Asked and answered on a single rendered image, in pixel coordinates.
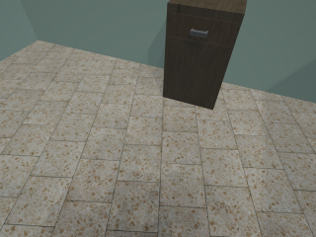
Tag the cabinet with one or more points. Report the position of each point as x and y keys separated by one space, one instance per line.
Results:
x=194 y=70

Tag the drawer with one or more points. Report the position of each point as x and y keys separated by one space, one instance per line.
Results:
x=219 y=32

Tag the handle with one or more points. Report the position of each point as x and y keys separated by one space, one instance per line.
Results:
x=197 y=33

